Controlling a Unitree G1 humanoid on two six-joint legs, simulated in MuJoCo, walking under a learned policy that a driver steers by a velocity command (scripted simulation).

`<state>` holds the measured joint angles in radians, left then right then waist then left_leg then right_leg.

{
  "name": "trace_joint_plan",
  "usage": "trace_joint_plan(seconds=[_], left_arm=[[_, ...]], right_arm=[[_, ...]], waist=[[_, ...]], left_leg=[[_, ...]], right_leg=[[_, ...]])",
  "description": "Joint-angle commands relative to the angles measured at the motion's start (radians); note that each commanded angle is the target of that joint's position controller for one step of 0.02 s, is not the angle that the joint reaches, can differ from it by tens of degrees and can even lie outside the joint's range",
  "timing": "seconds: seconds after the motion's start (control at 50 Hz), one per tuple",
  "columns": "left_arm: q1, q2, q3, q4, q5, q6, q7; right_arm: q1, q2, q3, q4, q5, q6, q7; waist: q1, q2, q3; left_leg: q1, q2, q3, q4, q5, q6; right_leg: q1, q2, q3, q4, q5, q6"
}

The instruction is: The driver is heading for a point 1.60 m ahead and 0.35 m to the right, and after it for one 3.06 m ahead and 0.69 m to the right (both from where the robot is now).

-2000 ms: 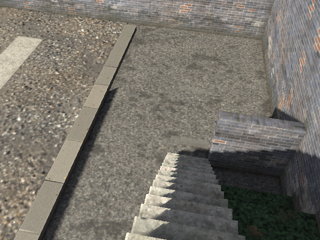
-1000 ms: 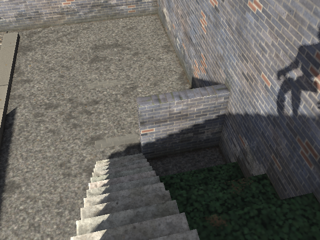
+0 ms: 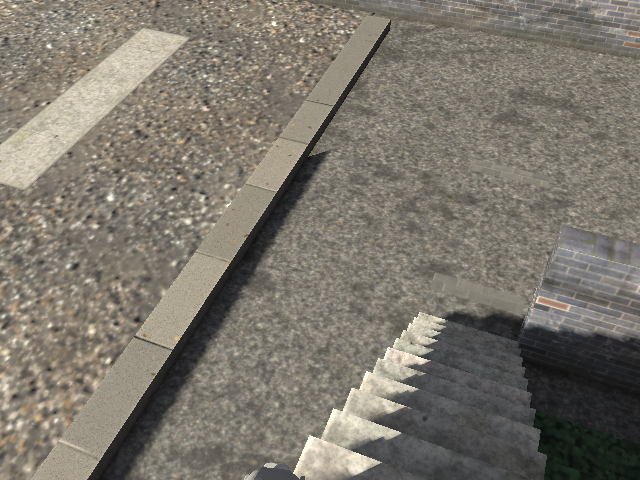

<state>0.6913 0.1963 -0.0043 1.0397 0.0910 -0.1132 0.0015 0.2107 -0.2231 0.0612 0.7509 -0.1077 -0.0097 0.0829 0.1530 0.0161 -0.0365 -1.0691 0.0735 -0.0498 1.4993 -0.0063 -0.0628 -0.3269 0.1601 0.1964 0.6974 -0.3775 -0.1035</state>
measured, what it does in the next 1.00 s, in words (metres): goes down, turning right: left foot, then right foot 0.21 m lower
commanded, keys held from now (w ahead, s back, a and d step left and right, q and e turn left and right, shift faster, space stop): w+e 0.58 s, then w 0.42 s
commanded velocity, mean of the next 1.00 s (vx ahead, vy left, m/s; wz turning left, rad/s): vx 0.49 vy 0.00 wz -0.38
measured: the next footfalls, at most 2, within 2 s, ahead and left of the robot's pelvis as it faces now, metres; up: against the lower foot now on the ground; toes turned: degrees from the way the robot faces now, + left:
left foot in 0.18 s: +0.12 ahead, +0.14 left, +0.00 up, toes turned -6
right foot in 0.60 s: +0.26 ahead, -0.11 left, -0.22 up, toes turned -22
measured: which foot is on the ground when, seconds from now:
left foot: up 0.00-0.16, down 0.18-0.60, up 0.62-1.00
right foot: down 0.00-0.18, up 0.20-0.58, down 0.60-1.00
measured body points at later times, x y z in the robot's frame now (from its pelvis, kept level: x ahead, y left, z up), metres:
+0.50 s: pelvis +0.17 +0.03 -0.12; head +0.15 +0.02 +0.33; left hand +0.38 +0.23 -0.22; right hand +0.04 -0.15 -0.27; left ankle +0.09 +0.15 -0.72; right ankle +0.29 -0.10 -0.81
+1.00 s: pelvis +0.37 -0.06 -0.33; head +0.36 -0.06 +0.12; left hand +0.35 +0.14 -0.48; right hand +0.38 -0.30 -0.47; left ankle +0.52 +0.00 -1.04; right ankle +0.22 -0.10 -0.93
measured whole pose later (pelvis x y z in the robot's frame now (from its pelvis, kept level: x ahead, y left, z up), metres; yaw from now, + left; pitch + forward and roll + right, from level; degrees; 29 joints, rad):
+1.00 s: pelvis +0.37 -0.06 -0.33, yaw -26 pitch +0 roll -3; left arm 0.58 0.10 -0.06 1.05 0.10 -0.11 -0.02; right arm 0.25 -0.22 0.07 0.89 -0.13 -0.05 0.07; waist 0.10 0.06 -0.04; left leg -0.51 0.05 -0.04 0.71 0.20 -0.02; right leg -0.38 0.14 -0.02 1.33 -0.93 -0.08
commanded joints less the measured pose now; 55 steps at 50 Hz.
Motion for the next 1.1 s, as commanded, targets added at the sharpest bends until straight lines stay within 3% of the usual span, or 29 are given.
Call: trace_joint_plan(seconds=[0.02,0.12,0.14,0.18,0.2,0.22,0.24,0.28,0.32,0.36,0.42,0.48,0.54,0.56,0.58,0.6,0.62,0.64,0.68,0.7,0.74,0.78,0.82,0.86,0.96,1.0,1.04,1.06,1.1], left_arm=[[-0.162,0.145,0.003,-0.059,0.009,-0.039,-0.011],[-0.055,0.081,0.007,0.016,-0.006,-0.060,0.006],[-0.165,0.118,0.026,-0.048,-0.011,-0.048,-0.007],[-0.457,0.265,0.092,-0.216,-0.005,-0.045,-0.049],[-0.252,0.004,0.045,-0.211,-0.004,-0.035,-0.075],[-0.207,-0.014,0.031,-0.285,-0.046,-0.040,-0.064],[-0.400,0.029,0.029,-0.309,-0.020,-0.013,-0.037],[-0.231,-0.046,-0.006,-0.190,0.025,0.063,-0.018],[-0.009,-0.008,-0.014,-0.046,0.089,0.058,-0.066],[-0.114,-0.030,-0.020,-0.116,0.053,0.019,-0.108],[-0.435,0.119,0.008,-0.258,0.079,0.057,-0.123],[-0.740,0.139,-0.001,-0.360,0.103,0.082,-0.121],[-0.414,0.141,-0.003,-0.222,0.098,0.070,-0.108],[-0.177,0.187,0.027,-0.117,0.067,0.054,-0.097],[-0.208,0.243,0.052,-0.084,0.038,0.045,-0.082],[-0.101,0.273,0.083,-0.047,0.032,0.047,-0.075],[0.041,0.373,0.114,-0.019,0.014,0.050,-0.066],[0.104,0.368,0.124,0.005,0.032,0.038,-0.057],[-0.045,0.319,0.104,-0.033,0.023,0.038,-0.067],[-0.131,0.082,0.032,-0.048,0.044,0.029,-0.056],[-0.157,-0.015,-0.010,-0.030,0.002,0.023,-0.053],[-0.250,0.010,-0.022,-0.037,0.007,0.002,-0.059],[-0.201,0.036,-0.030,-0.041,-0.011,-0.033,-0.014],[-0.193,0.077,-0.030,-0.038,0.010,-0.038,0.008],[-0.236,0.089,-0.021,-0.080,0.017,-0.029,-0.016],[-0.226,0.099,-0.012,-0.104,-0.025,0.006,-0.002],[-0.289,0.151,-0.008,-0.101,0.025,0.058,-0.039],[-0.157,0.069,-0.016,-0.025,0.039,0.060,-0.097],[-0.038,0.039,0.021,-0.067,-0.048,0.033,-0.130]], right_arm=[[0.146,-0.023,0.021,-0.027,-0.025,-0.006,0.058],[-0.018,-0.015,0.018,-0.103,-0.019,-0.042,-0.010],[0.113,-0.042,0.002,-0.042,-0.006,-0.057,-0.016],[0.657,-0.187,-0.093,0.108,0.027,-0.111,-0.035],[0.726,-0.263,-0.114,0.208,0.010,-0.131,-0.017],[0.647,-0.187,-0.107,0.142,-0.045,-0.147,0.013],[0.595,-0.081,-0.093,0.188,-0.019,-0.145,0.003],[0.269,0.130,-0.041,0.163,-0.006,-0.111,-0.016],[0.080,0.202,-0.006,0.079,0.026,-0.124,-0.069],[0.038,0.082,0.006,0.068,-0.018,-0.176,-0.119],[0.292,-0.029,0.019,0.186,-0.011,-0.207,-0.129],[0.353,-0.090,0.019,0.209,0.026,-0.197,-0.116],[0.172,-0.127,0.009,0.171,-0.004,-0.146,-0.075],[0.148,-0.136,0.001,0.173,-0.033,-0.136,-0.047],[0.184,-0.171,-0.011,0.202,0.030,-0.106,-0.047],[0.197,-0.251,-0.032,0.231,-0.007,-0.075,-0.026],[0.276,-0.124,-0.018,0.193,-0.029,-0.074,0.010],[0.194,-0.105,-0.017,0.112,-0.002,-0.089,0.026],[0.097,-0.105,-0.027,0.008,0.075,-0.106,0.016],[0.104,-0.036,-0.006,0.042,0.042,-0.102,-0.014],[0.217,-0.051,-0.011,0.169,0.031,-0.067,-0.037],[0.269,0.043,0.009,0.194,-0.024,-0.038,0.004],[0.093,-0.065,-0.019,0.122,-0.025,-0.054,0.018],[0.019,-0.053,-0.005,0.104,0.001,-0.064,0.000],[0.059,-0.115,-0.019,0.104,-0.040,-0.044,-0.018],[-0.013,-0.106,-0.030,0.080,0.000,-0.056,-0.019],[0.282,-0.112,-0.052,0.198,0.037,-0.079,-0.029],[0.558,-0.203,-0.116,0.309,0.055,-0.092,-0.035],[0.651,-0.354,-0.163,0.304,-0.029,-0.081,-0.015]], waist=[[-0.181,-0.087,0.085],[-0.101,-0.187,0.089],[-0.158,-0.148,0.088],[-0.459,0.063,-0.018],[-0.282,0.116,-0.187],[-0.285,0.102,-0.033],[-0.309,-0.001,0.173],[-0.097,0.050,0.177],[0.000,0.050,0.196],[-0.011,0.007,0.127],[-0.161,0.042,0.242],[-0.260,0.151,0.238],[-0.124,0.041,0.109],[-0.043,-0.060,0.045],[-0.051,-0.179,0.100],[0.026,-0.195,0.077],[0.008,-0.282,-0.167],[0.045,-0.140,-0.239],[-0.017,-0.060,-0.016],[-0.069,0.060,0.088],[-0.148,0.048,0.235],[-0.226,-0.100,0.172],[-0.121,0.000,0.112],[-0.104,-0.013,0.101],[-0.151,-0.066,0.189],[-0.092,-0.026,0.181],[-0.204,-0.027,0.085],[-0.263,0.124,0.001],[-0.202,0.179,-0.142]], left_leg=[[0.349,0.009,0.066,0.127,0.171,-0.015],[0.460,-0.084,0.046,-0.232,-0.350,-0.014],[0.684,-0.123,0.039,-0.340,-0.422,0.008],[1.264,-0.189,0.116,-0.686,-0.489,0.065],[1.514,0.156,-0.309,-0.659,0.345,0.375],[1.378,0.425,-0.864,-0.847,0.515,0.588],[1.237,0.428,-0.913,-0.895,0.264,0.615],[0.756,0.276,-0.577,-0.891,-0.152,0.416],[0.204,0.056,-0.140,-0.749,-0.498,0.281],[-0.187,-0.013,0.148,-0.676,-0.762,0.173],[0.195,0.118,-0.036,-0.619,-0.828,0.193],[0.684,0.244,-0.283,-0.645,-0.527,0.235],[0.600,0.214,-0.136,-0.397,-0.339,0.181],[0.488,0.150,0.007,-0.215,-0.287,0.136],[0.622,0.045,0.097,-0.027,-0.490,0.065],[0.504,-0.021,0.133,0.284,-0.559,0.090],[0.139,-0.100,0.082,0.571,-0.838,0.068],[-0.078,-0.102,0.037,0.581,-0.820,0.066],[-0.363,-0.042,-0.060,0.492,-0.688,0.059],[-0.389,0.076,-0.175,0.053,-0.351,0.074],[-0.005,0.092,-0.070,-0.267,0.035,0.097],[0.471,0.036,0.037,-0.067,0.210,0.084],[0.336,0.031,-0.005,-0.338,0.362,0.094],[0.469,0.013,-0.006,-0.546,0.479,0.061],[0.646,-0.032,0.021,-0.709,0.224,0.032],[0.586,-0.037,0.038,-1.122,-0.006,0.049],[1.044,-0.040,0.136,-1.236,0.203,0.082],[1.344,0.046,0.063,-1.405,0.302,0.170],[1.762,0.265,-0.141,-0.791,1.267,0.438]], right_leg=[[-0.550,-0.133,0.322,-0.174,-0.106,-0.206],[-0.205,-0.148,0.432,-0.020,0.242,-0.173],[-0.316,-0.144,0.405,0.075,0.297,-0.156],[-0.619,0.013,0.242,0.576,0.512,-0.157],[-0.818,0.152,0.125,0.950,-0.212,-0.057],[-1.143,0.079,0.172,0.989,-0.240,-0.013],[-1.315,-0.022,0.199,0.913,-0.159,0.022],[-0.950,-0.193,0.134,0.656,0.129,0.056],[-0.451,-0.187,-0.079,0.631,0.573,0.075],[0.106,-0.170,-0.238,0.480,1.128,0.083],[-0.195,-0.198,-0.210,0.299,0.881,0.072],[-0.509,-0.241,-0.144,0.022,0.645,0.033],[-0.020,-0.250,-0.184,-0.013,0.580,0.048],[0.294,-0.186,-0.279,-0.017,0.632,0.065],[0.257,-0.209,-0.276,-0.524,0.676,0.036],[0.498,-0.195,-0.290,-0.557,0.674,-0.024],[0.951,-0.329,-0.072,-0.057,1.127,-0.215],[1.078,-0.365,0.010,0.011,1.158,-0.253],[0.751,-0.551,0.349,-0.131,0.530,-0.334],[0.542,-0.528,0.294,-0.129,0.342,-0.245],[-0.077,-0.406,0.144,-0.207,0.103,-0.255],[-0.551,-0.266,0.047,-0.129,0.023,-0.216],[-0.407,-0.240,0.064,-0.026,-0.068,-0.189],[-0.433,-0.223,0.079,0.063,-0.170,-0.170],[-0.372,-0.249,0.186,0.239,-0.157,-0.158],[-0.116,-0.249,0.223,0.359,-0.045,-0.135],[-0.239,-0.237,0.220,0.591,0.090,-0.140],[-0.324,-0.176,0.146,0.883,0.178,-0.047],[-0.937,0.052,-0.090,1.552,-0.398,0.082]])
Keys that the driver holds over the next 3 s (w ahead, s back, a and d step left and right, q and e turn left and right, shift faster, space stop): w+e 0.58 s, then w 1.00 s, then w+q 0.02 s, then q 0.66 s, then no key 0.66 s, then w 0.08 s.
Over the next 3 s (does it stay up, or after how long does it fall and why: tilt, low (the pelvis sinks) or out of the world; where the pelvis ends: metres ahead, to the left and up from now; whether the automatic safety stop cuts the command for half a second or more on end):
stays up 1.06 -0.25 -1.06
